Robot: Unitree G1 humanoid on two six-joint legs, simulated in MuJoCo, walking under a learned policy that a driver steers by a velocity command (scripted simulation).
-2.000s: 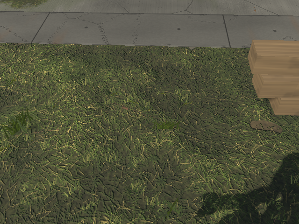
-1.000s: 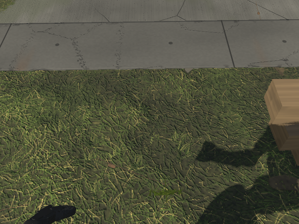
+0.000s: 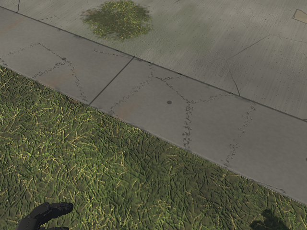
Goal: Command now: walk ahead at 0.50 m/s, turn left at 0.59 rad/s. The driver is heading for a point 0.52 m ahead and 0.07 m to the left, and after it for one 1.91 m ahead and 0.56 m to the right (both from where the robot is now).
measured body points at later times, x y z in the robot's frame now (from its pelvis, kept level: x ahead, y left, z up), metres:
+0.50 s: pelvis +0.24 +0.05 -0.01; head +0.28 +0.07 +0.44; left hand +0.20 +0.35 -0.13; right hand +0.53 -0.13 -0.07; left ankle +0.33 +0.16 -0.73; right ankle +0.12 -0.12 -0.70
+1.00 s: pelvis +0.34 +0.06 +0.01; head +0.36 +0.05 +0.46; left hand +0.36 +0.36 -0.10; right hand +0.59 -0.13 -0.10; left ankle +0.33 +0.16 -0.72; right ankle +0.41 -0.06 -0.72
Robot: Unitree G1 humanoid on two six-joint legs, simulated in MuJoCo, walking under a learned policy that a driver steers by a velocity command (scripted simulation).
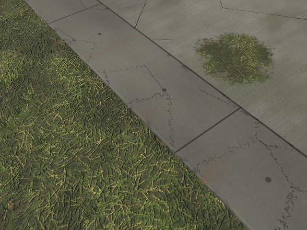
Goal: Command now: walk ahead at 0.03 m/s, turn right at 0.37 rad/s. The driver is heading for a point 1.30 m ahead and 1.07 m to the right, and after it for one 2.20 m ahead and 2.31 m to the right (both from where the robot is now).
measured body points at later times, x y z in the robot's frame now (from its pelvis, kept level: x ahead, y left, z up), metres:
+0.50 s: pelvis +0.04 -0.06 +0.00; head +0.06 -0.08 +0.45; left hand +0.30 +0.14 -0.07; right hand +0.03 -0.37 -0.11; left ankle +0.00 +0.10 -0.72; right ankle +0.01 -0.16 -0.73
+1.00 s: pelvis +0.26 -0.14 +0.00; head +0.29 -0.15 +0.45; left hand +0.46 +0.09 -0.12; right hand +0.30 -0.47 -0.08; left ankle +0.39 -0.08 -0.73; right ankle +0.05 -0.16 -0.65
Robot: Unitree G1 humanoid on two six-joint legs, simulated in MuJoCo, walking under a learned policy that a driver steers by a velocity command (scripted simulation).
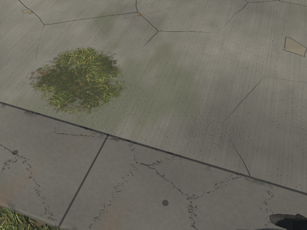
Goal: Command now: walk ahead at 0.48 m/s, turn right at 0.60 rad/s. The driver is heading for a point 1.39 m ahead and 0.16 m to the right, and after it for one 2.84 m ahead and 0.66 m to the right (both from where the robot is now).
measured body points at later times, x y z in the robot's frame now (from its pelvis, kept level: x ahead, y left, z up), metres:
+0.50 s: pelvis +0.22 -0.06 +0.00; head +0.28 -0.10 +0.44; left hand +0.48 +0.14 -0.08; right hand +0.26 -0.38 -0.13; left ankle +0.15 +0.11 -0.63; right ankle +0.31 -0.17 -0.73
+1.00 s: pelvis +0.31 -0.05 +0.01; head +0.32 -0.04 +0.46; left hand +0.54 +0.13 -0.10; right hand +0.34 -0.33 -0.10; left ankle +0.36 +0.07 -0.73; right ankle +0.31 -0.17 -0.72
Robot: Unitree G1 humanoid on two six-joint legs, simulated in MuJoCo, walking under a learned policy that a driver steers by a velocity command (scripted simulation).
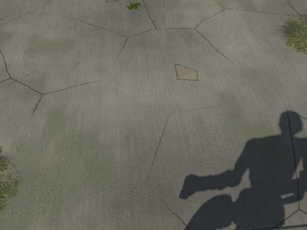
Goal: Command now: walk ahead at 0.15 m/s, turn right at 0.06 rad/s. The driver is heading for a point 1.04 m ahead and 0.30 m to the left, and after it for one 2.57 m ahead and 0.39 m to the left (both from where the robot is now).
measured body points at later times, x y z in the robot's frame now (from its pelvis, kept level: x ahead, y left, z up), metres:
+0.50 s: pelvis +0.17 +0.00 +0.01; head +0.20 -0.02 +0.46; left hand +0.14 +0.26 -0.11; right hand +0.40 -0.23 -0.08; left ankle +0.33 +0.14 -0.69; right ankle +0.05 -0.11 -0.73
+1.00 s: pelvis +0.33 +0.03 +0.00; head +0.34 +0.02 +0.45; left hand +0.43 +0.30 -0.11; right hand +0.45 -0.22 -0.13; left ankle +0.38 +0.12 -0.73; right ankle +0.36 -0.11 -0.73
